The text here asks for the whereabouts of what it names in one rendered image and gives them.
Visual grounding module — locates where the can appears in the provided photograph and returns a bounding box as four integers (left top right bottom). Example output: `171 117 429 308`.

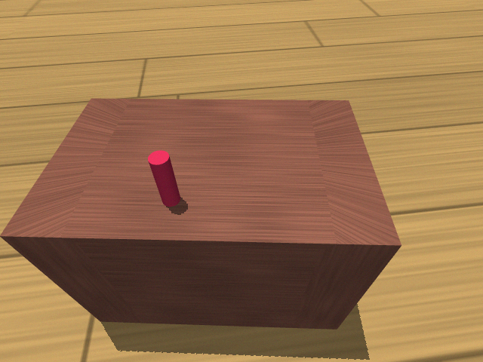
148 150 180 207

